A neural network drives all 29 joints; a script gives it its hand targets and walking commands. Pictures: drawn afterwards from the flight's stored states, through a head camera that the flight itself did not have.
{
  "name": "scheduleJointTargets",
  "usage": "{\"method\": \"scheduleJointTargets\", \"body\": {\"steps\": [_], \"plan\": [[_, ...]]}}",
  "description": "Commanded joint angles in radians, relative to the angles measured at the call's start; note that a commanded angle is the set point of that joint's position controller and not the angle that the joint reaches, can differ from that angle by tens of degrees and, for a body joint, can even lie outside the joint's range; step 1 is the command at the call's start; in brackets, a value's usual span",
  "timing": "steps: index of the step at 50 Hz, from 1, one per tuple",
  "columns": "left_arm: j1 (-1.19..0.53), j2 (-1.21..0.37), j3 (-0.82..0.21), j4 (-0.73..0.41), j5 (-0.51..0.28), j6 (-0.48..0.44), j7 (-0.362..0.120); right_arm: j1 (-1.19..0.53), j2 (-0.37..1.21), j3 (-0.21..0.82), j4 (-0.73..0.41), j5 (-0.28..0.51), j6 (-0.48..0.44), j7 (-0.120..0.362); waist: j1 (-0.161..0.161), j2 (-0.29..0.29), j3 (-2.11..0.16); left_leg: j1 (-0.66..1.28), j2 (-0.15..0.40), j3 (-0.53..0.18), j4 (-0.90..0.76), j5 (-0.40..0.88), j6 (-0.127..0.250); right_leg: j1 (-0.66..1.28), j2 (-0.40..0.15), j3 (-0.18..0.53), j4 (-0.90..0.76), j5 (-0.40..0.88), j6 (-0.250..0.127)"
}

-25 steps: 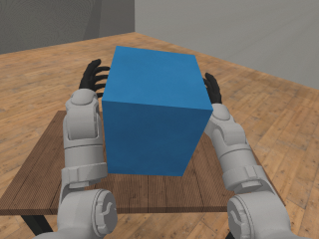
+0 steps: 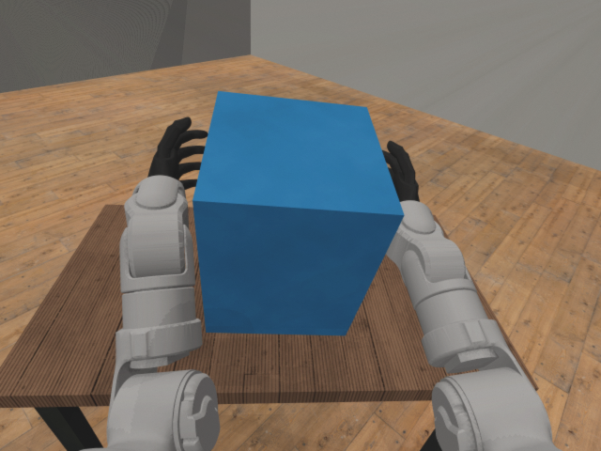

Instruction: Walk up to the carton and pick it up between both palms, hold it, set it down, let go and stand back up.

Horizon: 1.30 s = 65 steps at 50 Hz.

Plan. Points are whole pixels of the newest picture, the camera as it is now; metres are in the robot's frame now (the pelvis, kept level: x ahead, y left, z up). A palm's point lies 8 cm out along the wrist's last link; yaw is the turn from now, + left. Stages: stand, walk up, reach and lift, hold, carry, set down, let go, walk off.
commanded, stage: hold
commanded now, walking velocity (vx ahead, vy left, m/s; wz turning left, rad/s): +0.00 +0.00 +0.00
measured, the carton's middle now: (285, 220) +0.38 +0.01 +0.18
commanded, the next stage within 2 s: none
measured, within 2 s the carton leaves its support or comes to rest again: neither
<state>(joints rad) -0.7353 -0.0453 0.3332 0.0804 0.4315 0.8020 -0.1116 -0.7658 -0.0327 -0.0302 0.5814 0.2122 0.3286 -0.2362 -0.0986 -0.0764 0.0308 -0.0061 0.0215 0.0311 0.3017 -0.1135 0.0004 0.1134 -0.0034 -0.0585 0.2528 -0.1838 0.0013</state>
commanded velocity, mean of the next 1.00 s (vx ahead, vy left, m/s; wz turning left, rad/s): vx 0.00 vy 0.00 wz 0.00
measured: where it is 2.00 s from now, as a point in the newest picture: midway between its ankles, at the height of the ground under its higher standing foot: outside the picture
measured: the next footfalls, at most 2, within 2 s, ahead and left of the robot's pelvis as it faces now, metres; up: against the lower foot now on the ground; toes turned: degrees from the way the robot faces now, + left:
none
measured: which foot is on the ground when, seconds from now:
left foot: down 0.00-1.00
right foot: down 0.00-1.00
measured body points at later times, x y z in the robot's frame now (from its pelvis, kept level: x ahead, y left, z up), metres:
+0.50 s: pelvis +0.00 -0.01 +0.00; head -0.07 +0.02 +0.44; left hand +0.37 +0.15 +0.25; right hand +0.38 -0.14 +0.23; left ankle +0.05 +0.12 -0.75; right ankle -0.01 -0.12 -0.75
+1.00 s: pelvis +0.00 +0.00 +0.00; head -0.06 +0.03 +0.44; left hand +0.38 +0.15 +0.25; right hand +0.38 -0.14 +0.22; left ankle +0.05 +0.12 -0.75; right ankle -0.01 -0.12 -0.75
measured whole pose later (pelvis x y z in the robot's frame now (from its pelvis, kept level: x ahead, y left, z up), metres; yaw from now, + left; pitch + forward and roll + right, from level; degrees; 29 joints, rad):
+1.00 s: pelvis +0.00 +0.00 +0.00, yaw +0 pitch -11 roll +0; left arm -0.74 -0.04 0.34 0.09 0.44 0.80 -0.12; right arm -0.77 -0.03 -0.04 0.59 0.20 0.33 -0.24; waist -0.09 -0.08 0.03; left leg 0.00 0.02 0.03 0.30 -0.11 0.00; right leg 0.12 0.00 -0.06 0.25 -0.18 0.00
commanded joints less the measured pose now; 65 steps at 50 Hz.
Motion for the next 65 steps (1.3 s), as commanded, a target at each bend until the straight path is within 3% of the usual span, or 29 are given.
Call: {"method": "scheduleJointTargets", "body": {"steps": [1, 3, 11, 15, 17, 24, 26, 29, 32, 37, 40, 45, 50, 54, 59, 65], "plan": [[-0.46, -0.503, -0.401, 0.045, -0.147, -0.024, -0.111, -0.704, 0.499, 0.289, -0.275, 0.058, -0.047, 0.088, -0.001, 0.081, -0.24, 0.163, -0.041, 0.041, -0.014, 0.14, -0.002, -0.082, 0.065, -0.043, -0.042, 0.103, 0.035], [-0.48, -0.488, -0.388, 0.036, -0.151, -0.026, -0.118, -0.698, 0.506, 0.289, -0.266, 0.056, -0.041, 0.084, -0.006, 0.058, -0.26, 0.161, -0.044, 0.044, -0.019, 0.127, 0.005, -0.076, 0.063, -0.043, -0.042, 0.112, 0.042], [-0.478, -0.483, -0.375, 0.053, -0.143, -0.029, -0.129, -0.691, 0.522, 0.299, -0.26, 0.058, -0.039, 0.075, -0.003, 0.056, -0.243, 0.151, -0.056, 0.048, -0.016, 0.128, 0.01, -0.058, 0.055, -0.038, -0.041, 0.158, 0.052], [-0.479, -0.502, -0.403, 0.013, -0.153, -0.029, -0.127, -0.703, 0.517, 0.311, -0.296, 0.074, -0.047, 0.072, -0.008, 0.091, -0.28, 0.183, -0.053, 0.044, 0.01, 0.209, -0.007, -0.051, 0.061, -0.042, -0.032, 0.211, 0.046], [-0.466, -0.482, -0.389, 0.024, -0.145, -0.026, -0.131, -0.682, 0.514, 0.325, -0.281, 0.079, -0.037, 0.066, -0.009, 0.07, -0.25, 0.19, -0.057, 0.044, 0.009, 0.209, -0.004, -0.048, 0.06, -0.043, -0.033, 0.229, 0.055], [-0.504, -0.484, -0.371, 0.044, -0.14, -0.027, -0.136, -0.724, 0.527, 0.298, -0.277, 0.059, -0.036, 0.076, 0.007, 0.054, -0.229, 0.131, -0.049, 0.049, -0.03, 0.1, 0.013, -0.074, 0.056, -0.042, -0.044, 0.11, 0.049], [-0.511, -0.494, -0.395, 0.038, -0.15, -0.029, -0.13, -0.711, 0.521, 0.283, -0.265, 0.052, -0.039, 0.08, -0.008, 0.076, -0.251, 0.146, -0.046, 0.047, -0.027, 0.098, 0.005, -0.092, 0.057, -0.042, -0.043, 0.089, 0.041], [-0.49, -0.488, -0.372, 0.078, -0.139, -0.025, -0.133, -0.693, 0.514, 0.267, -0.233, 0.039, -0.031, 0.078, -0.012, 0.062, -0.212, 0.138, -0.049, 0.049, -0.035, 0.067, 0.012, -0.091, 0.054, -0.037, -0.051, 0.084, 0.043], [-0.497, -0.501, -0.382, 0.07, -0.147, -0.025, -0.135, -0.725, 0.505, 0.267, -0.253, 0.048, -0.038, 0.08, -0.008, 0.081, -0.257, 0.141, -0.048, 0.045, -0.023, 0.094, 0.005, -0.079, 0.058, -0.04, -0.045, 0.092, 0.039], [-0.483, -0.487, -0.376, 0.058, -0.147, -0.026, -0.13, -0.72, 0.524, 0.303, -0.276, 0.063, -0.043, 0.078, 0.006, 0.057, -0.27, 0.154, -0.054, 0.047, -0.013, 0.131, 0.011, -0.058, 0.058, -0.037, -0.039, 0.144, 0.048], [-0.481, -0.501, -0.395, 0.041, -0.151, -0.029, -0.127, -0.708, 0.521, 0.301, -0.282, 0.062, -0.046, 0.075, -0.008, 0.069, -0.268, 0.169, -0.05, 0.041, -0.004, 0.159, 0.0, -0.065, 0.061, -0.043, -0.036, 0.162, 0.047], [-0.482, -0.497, -0.384, 0.053, -0.132, -0.022, -0.125, -0.685, 0.499, 0.267, -0.242, 0.044, -0.039, 0.088, -0.004, 0.085, -0.207, 0.141, -0.04, 0.044, -0.03, 0.118, -0.002, -0.092, 0.063, -0.049, -0.047, 0.075, 0.034], [-0.466, -0.505, -0.412, 0.003, -0.152, -0.024, -0.123, -0.685, 0.518, 0.312, -0.289, 0.075, -0.043, 0.077, -0.014, 0.09, -0.282, 0.178, -0.049, 0.039, 0.008, 0.204, -0.009, -0.049, 0.062, -0.042, -0.029, 0.187, 0.045], [-0.486, -0.493, -0.41, 0.006, -0.154, -0.029, -0.123, -0.679, 0.509, 0.301, -0.271, 0.065, -0.037, 0.075, -0.022, 0.084, -0.254, 0.167, -0.049, 0.041, -0.005, 0.162, -0.01, -0.063, 0.064, -0.047, -0.034, 0.149, 0.043], [-0.471, -0.485, -0.383, 0.035, -0.137, -0.026, -0.13, -0.693, 0.514, 0.297, -0.286, 0.049, -0.041, 0.08, -0.003, 0.058, -0.239, 0.145, -0.049, 0.047, -0.02, 0.13, 0.006, -0.06, 0.061, -0.048, -0.04, 0.128, 0.046], [-0.486, -0.494, -0.396, 0.038, -0.143, -0.027, -0.123, -0.701, 0.512, 0.293, -0.272, 0.052, -0.048, 0.083, -0.008, 0.074, -0.252, 0.164, -0.044, 0.046, -0.013, 0.146, 0.002, -0.08, 0.062, -0.047, -0.042, 0.12, 0.039]]}}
